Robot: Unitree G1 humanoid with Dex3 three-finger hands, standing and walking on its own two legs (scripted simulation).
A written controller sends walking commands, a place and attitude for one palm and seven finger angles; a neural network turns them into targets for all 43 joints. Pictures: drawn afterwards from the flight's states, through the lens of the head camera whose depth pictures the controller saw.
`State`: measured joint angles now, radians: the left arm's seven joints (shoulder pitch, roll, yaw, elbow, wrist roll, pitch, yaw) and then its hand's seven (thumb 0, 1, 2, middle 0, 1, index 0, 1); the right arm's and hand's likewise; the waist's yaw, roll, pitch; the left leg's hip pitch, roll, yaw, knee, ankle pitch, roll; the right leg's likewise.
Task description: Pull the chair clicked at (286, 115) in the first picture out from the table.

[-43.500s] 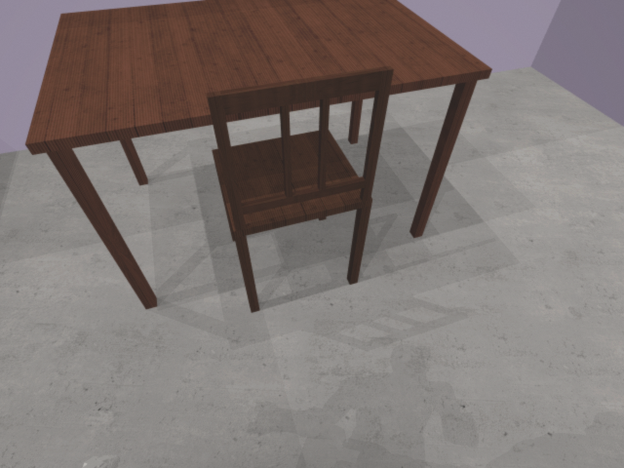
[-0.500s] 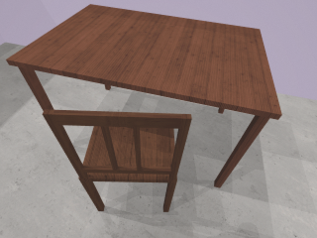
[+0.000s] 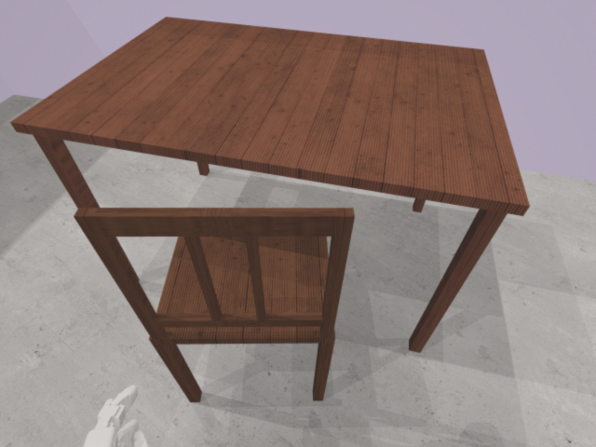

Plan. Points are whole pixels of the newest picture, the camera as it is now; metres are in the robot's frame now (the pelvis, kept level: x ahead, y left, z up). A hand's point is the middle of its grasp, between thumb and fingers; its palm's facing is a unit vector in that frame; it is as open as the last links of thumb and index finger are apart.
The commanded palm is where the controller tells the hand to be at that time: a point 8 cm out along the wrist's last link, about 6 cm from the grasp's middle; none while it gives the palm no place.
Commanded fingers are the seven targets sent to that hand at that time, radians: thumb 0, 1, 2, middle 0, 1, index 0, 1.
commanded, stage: raise the hand toward the chair's back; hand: left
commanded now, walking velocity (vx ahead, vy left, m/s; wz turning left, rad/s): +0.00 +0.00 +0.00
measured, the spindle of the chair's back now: (205, 280) +0.42 +0.18 -0.09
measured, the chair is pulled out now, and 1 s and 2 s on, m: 0.16 0.16 0.16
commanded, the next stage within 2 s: aim the fingers beside a spindle in 1.94 s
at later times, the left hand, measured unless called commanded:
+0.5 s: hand (195, 421) +0.18 +0.14 -0.05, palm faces +0.04 -1.00 -0.07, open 11.4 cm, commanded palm +0.15 +0.20 -0.04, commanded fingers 0.00 0.11 0.56 -0.12 -0.18 -0.12 -0.18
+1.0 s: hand (182, 393) +0.21 +0.16 -0.04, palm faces +0.05 -1.00 -0.04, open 15.5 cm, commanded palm +0.18 +0.22 -0.03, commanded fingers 0.00 -0.48 0.31 -0.06 -0.08 -0.06 -0.08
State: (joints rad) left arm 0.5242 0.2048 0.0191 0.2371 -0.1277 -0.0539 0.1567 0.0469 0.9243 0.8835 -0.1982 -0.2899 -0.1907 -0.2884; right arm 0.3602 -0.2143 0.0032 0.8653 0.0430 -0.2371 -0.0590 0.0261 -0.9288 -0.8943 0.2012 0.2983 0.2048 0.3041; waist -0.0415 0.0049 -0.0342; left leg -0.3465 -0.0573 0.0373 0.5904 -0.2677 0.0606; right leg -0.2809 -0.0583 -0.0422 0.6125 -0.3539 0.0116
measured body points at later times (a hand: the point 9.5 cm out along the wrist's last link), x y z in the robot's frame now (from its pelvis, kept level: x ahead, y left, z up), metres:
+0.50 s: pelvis -0.03 -0.06 -0.10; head +0.05 -0.05 +0.34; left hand +0.17 +0.20 -0.04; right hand +0.20 -0.26 -0.18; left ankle +0.03 +0.08 -0.73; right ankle -0.02 -0.14 -0.73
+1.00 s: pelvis -0.02 -0.03 -0.08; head +0.06 -0.02 +0.36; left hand +0.20 +0.22 -0.03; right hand +0.16 -0.29 -0.15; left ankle +0.03 +0.08 -0.73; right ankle -0.02 -0.14 -0.73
